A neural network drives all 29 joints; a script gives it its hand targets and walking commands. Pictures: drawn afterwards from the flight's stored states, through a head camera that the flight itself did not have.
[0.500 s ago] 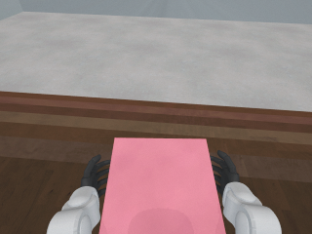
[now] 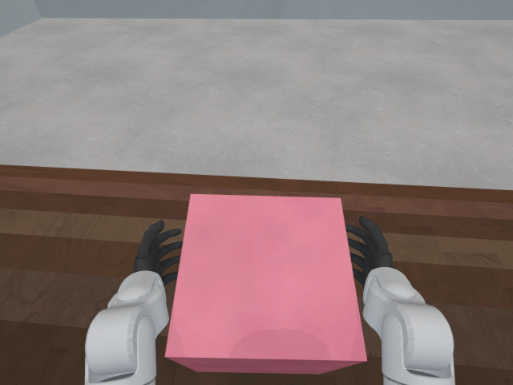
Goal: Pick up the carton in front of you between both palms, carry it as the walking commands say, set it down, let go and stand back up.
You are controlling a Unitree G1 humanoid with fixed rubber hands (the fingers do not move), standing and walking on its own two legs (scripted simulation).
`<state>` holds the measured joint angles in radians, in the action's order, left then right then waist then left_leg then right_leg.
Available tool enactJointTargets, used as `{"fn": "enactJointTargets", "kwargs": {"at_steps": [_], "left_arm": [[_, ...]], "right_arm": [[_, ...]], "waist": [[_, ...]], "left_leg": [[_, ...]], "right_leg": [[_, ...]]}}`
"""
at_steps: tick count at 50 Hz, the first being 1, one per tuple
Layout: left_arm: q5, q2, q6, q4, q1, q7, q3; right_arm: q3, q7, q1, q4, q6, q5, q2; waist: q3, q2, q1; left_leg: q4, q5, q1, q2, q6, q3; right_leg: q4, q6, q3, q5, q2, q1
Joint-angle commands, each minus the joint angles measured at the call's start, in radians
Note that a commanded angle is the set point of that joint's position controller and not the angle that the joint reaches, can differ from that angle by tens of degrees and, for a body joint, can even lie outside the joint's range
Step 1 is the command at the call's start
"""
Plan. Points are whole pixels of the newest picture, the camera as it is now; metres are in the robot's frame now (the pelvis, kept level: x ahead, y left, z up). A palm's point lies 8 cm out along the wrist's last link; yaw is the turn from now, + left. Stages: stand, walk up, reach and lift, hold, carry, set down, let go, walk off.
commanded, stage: carry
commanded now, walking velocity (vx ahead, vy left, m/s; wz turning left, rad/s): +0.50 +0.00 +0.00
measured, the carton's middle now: (261, 293) +0.27 +0.00 +0.03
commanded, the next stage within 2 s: none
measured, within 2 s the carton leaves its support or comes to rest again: neither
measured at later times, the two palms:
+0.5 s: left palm (201, 129) +0.64 +0.13 +0.10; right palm (339, 125) +0.62 -0.18 +0.11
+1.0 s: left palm (218, 102) +0.94 +0.12 +0.00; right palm (313, 97) +0.96 -0.19 +0.00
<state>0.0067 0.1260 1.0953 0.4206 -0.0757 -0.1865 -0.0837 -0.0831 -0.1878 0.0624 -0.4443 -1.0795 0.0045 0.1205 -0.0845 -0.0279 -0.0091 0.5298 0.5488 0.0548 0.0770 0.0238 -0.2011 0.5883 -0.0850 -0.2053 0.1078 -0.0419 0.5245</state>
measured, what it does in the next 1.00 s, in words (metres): goes down: left foot, then right foot 0.12 m lower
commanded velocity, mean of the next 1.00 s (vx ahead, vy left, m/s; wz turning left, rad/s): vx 0.50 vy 0.00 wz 0.00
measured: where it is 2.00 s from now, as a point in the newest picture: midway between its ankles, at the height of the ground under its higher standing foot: (264, 220)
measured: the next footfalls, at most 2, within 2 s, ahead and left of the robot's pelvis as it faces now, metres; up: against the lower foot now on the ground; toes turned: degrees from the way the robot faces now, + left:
left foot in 0.46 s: +0.42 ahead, +0.06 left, +0.00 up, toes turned +3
right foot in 0.90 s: +0.68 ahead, -0.09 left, -0.12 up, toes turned -3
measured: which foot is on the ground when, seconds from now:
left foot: up 0.00-0.44, down 0.46-0.90, up 0.92-1.00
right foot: down 0.00-0.50, up 0.52-0.88, down 0.90-1.00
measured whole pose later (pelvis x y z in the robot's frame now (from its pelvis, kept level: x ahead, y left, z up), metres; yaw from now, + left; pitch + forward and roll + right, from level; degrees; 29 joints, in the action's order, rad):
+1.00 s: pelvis +0.63 -0.05 -0.12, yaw -1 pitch +2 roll +0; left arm 0.03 0.14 1.00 0.05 -0.42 -0.21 -0.21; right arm -0.27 -0.22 0.42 -0.03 -0.97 0.08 0.12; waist -0.08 -0.01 -0.09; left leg 1.52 0.54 -0.53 -0.02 -0.06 0.01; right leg 0.70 -0.13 -0.09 0.39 0.10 0.38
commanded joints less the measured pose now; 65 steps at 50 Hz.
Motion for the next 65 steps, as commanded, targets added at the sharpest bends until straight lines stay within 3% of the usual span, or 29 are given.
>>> {"fn": "enactJointTargets", "kwargs": {"at_steps": [1,2,5,14,19,22,23,24,25,26,28,30,34,37,41,43,44,45,46,47,48,49,50,51,55,58,62,64,65], "left_arm": [[-0.149,0.442,-0.041,0.015,-0.469,-0.021,0.429],[-0.165,0.474,-0.044,-0.004,-0.499,-0.02,0.442],[-0.186,0.6,-0.084,-0.044,-0.673,0.001,0.476],[-0.151,0.681,-0.156,-0.223,-0.866,0.009,0.455],[-0.113,0.695,-0.147,-0.246,-0.828,-0.003,0.428],[-0.099,0.715,-0.135,-0.241,-0.787,0.002,0.433],[-0.1,0.718,-0.132,-0.23,-0.801,0.004,0.443],[-0.104,0.718,-0.129,-0.221,-0.818,0.004,0.452],[-0.097,0.739,-0.125,-0.222,-0.781,0.006,0.455],[-0.087,0.713,-0.127,-0.216,-0.781,0.003,0.43],[-0.079,0.725,-0.139,-0.197,-0.838,-0.002,0.396],[-0.085,0.728,-0.163,-0.205,-0.862,0.002,0.391],[-0.092,0.702,-0.195,-0.192,-0.826,-0.002,0.412],[-0.09,0.659,-0.185,-0.171,-0.771,-0.01,0.414],[-0.07,0.612,-0.149,-0.2,-0.721,-0.012,0.394],[-0.062,0.581,-0.131,-0.225,-0.705,-0.014,0.37],[-0.063,0.573,-0.122,-0.228,-0.729,-0.013,0.369],[-0.06,0.564,-0.113,-0.259,-0.72,-0.013,0.355],[-0.062,0.546,-0.103,-0.283,-0.739,-0.014,0.349],[-0.092,0.54,-0.101,-0.333,-0.781,-0.025,0.361],[-0.12,0.578,-0.101,-0.338,-0.812,-0.027,0.391],[-0.147,0.613,-0.101,-0.331,-0.844,-0.026,0.405],[-0.176,0.646,-0.113,-0.309,-0.898,-0.028,0.426],[-0.188,0.713,-0.118,-0.322,-0.914,-0.02,0.443],[-0.226,0.866,-0.183,-0.326,-0.984,0.027,0.492],[-0.206,0.873,-0.231,-0.337,-0.905,0.038,0.505],[-0.168,0.835,-0.279,-0.354,-0.762,0.025,0.503],[-0.163,0.805,-0.29,-0.335,-0.726,0.017,0.504],[-0.152,0.779,-0.29,-0.318,-0.735,0.011,0.499]], "right_arm": [[0.475,-0.029,0.485,-0.014,0.016,-0.138,0.492],[0.471,-0.032,0.53,0.017,0.023,-0.149,0.506],[0.435,-0.021,0.65,0.132,0.054,-0.138,0.635],[0.411,-0.012,0.843,0.329,0.131,-0.084,0.718],[0.418,0.001,0.833,0.325,0.123,-0.107,0.737],[0.421,0.012,0.791,0.318,0.113,-0.104,0.739],[0.418,0.014,0.767,0.324,0.112,-0.097,0.735],[0.412,0.015,0.738,0.328,0.111,-0.091,0.729],[0.42,0.011,0.761,0.324,0.114,-0.097,0.72],[0.442,0.014,0.767,0.321,0.111,-0.12,0.74],[0.509,0.033,0.842,0.257,0.125,-0.174,0.797],[0.548,0.044,0.926,0.22,0.145,-0.209,0.819],[0.557,0.042,0.918,0.185,0.173,-0.239,0.787],[0.528,0.025,0.788,0.217,0.162,-0.206,0.733],[0.488,0.009,0.712,0.282,0.136,-0.151,0.68],[0.463,0.006,0.717,0.307,0.119,-0.131,0.668],[0.446,0.0,0.728,0.319,0.112,-0.116,0.665],[0.415,-0.009,0.757,0.329,0.102,-0.091,0.638],[0.38,-0.022,0.789,0.345,0.093,-0.063,0.623],[0.319,-0.03,0.766,0.39,0.076,-0.04,0.589],[0.296,-0.041,0.768,0.396,0.074,-0.037,0.572],[0.28,-0.049,0.787,0.412,0.076,-0.037,0.581],[0.267,-0.045,0.791,0.393,0.084,-0.041,0.619],[0.286,-0.039,0.847,0.383,0.099,-0.052,0.652],[0.352,0.001,0.916,0.393,0.175,-0.088,0.805],[0.408,0.014,0.877,0.383,0.23,-0.097,0.826],[0.438,0.012,0.827,0.333,0.274,-0.099,0.782],[0.43,0.004,0.771,0.308,0.284,-0.099,0.732],[0.421,0.0,0.734,0.305,0.284,-0.081,0.71]], "waist": [[-0.296,0.381,-0.055],[-0.293,0.35,-0.065],[-0.299,0.091,-0.044],[-0.283,0.122,-0.042],[-0.227,0.171,-0.051],[-0.33,0.175,0.047],[-0.36,0.107,0.115],[-0.385,-0.035,0.154],[-0.44,-0.342,0.1],[-0.455,-0.31,0.105],[-0.355,-0.054,0.12],[-0.333,0.017,0.085],[-0.354,-0.071,0.088],[-0.309,-0.035,0.148],[-0.198,-0.082,0.121],[-0.275,-0.115,-0.034],[-0.28,-0.057,-0.112],[-0.247,0.068,-0.191],[-0.159,0.258,-0.15],[-0.196,0.253,-0.042],[-0.17,0.164,-0.048],[-0.139,0.041,-0.046],[-0.261,0.162,-0.048],[-0.222,0.014,-0.031],[-0.241,0.084,-0.042],[-0.256,0.039,-0.103],[-0.229,0.14,-0.124],[-0.355,0.137,0.062],[-0.369,-0.008,0.178]], "left_leg": [[0.717,-0.168,-0.606,-0.124,-0.025,0.048],[0.863,-0.051,-0.711,-0.121,-0.054,0.19],[0.886,-0.159,-0.745,-0.017,-0.107,0.231],[0.509,-0.327,-0.856,-0.006,-0.073,0.15],[0.116,-0.5,-0.619,-0.097,-0.089,0.017],[0.098,-0.553,-0.373,-0.132,-0.133,0.004],[-0.01,-0.588,-0.226,-0.145,-0.128,-0.014],[0.042,-0.801,-0.004,-0.008,-0.14,0.182],[-0.017,-0.917,0.215,0.183,-0.307,0.603],[-0.035,-0.764,0.298,0.248,-0.377,0.701],[-0.012,-0.702,0.157,0.218,-0.346,0.621],[-0.028,-0.589,0.017,0.201,-0.313,0.56],[0.011,-0.8,-0.029,0.186,-0.289,0.422],[0.126,-0.647,0.044,0.049,-0.247,0.32],[0.19,-0.341,-0.317,-0.013,-0.186,0.213],[0.423,-0.538,-0.34,0.005,-0.133,0.146],[0.635,-0.71,-0.36,0.018,-0.111,0.112],[0.972,-0.635,-0.443,-0.048,-0.084,0.063],[1.243,0.113,-0.747,-0.157,-0.082,0.099],[1.161,0.071,-0.912,-0.145,-0.082,0.228],[1.082,0.031,-0.945,-0.097,-0.078,0.238],[0.936,-0.077,-0.988,-0.061,-0.079,0.285],[0.977,-0.048,-1.014,-0.041,-0.072,0.307],[0.793,-0.146,-0.937,-0.011,-0.047,0.324],[0.67,-0.387,-0.812,-0.031,-0.068,0.214],[0.214,-0.828,-0.787,-0.083,-0.081,0.146],[-0.051,-0.929,-0.464,-0.14,-0.09,0.052],[0.025,-0.903,-0.17,-0.155,-0.139,0.031],[-0.052,-0.841,-0.011,-0.114,-0.184,0.069]], "right_leg": [[-0.266,-0.139,0.715,0.319,-0.319,-0.696],[-0.332,-0.168,0.786,0.256,-0.341,-0.713],[-0.221,-0.136,0.513,-0.048,-0.28,-0.579],[-0.196,-0.141,0.273,-0.284,-0.209,-0.598],[-0.189,-0.086,0.128,-0.484,-0.111,-0.542],[0.091,-0.02,0.041,-0.745,-0.115,-0.538],[0.298,0.001,0.01,-0.661,-0.079,-0.478],[0.531,0.023,0.048,-0.353,-0.024,-0.243],[0.795,0.05,0.118,0.362,0.154,0.098],[0.911,0.043,0.219,0.442,0.122,0.28],[0.818,0.017,0.282,0.388,0.047,0.34],[0.641,0.026,0.281,0.328,0.01,0.261],[0.482,0.037,0.189,0.105,0.028,0.159],[0.162,0.038,0.151,-0.228,0.048,0.269],[-0.111,0.037,0.096,-0.547,0.086,-0.173],[-0.002,0.016,0.058,-0.515,0.084,-0.371],[-0.053,0.004,0.043,-0.438,0.082,-0.481],[-0.159,-0.037,0.066,-0.39,0.056,-0.542],[-0.001,-0.05,0.211,-0.706,-0.062,-0.625],[0.023,-0.115,0.519,-0.745,-0.186,-0.724],[-0.017,-0.159,0.627,-0.58,-0.245,-0.663],[0.013,-0.153,0.59,-0.513,-0.207,-0.617],[0.024,-0.255,0.785,-0.244,-0.317,-0.614],[-0.032,-0.258,0.745,-0.172,-0.299,-0.447],[0.031,-0.189,0.562,-0.31,-0.21,-0.348],[0.198,-0.119,0.367,-0.131,-0.01,-0.438],[0.289,-0.089,0.281,-0.099,0.026,-0.343],[0.598,-0.024,0.199,-0.433,-0.018,-0.288],[0.905,0.025,0.142,-0.407,0.009,-0.181]]}}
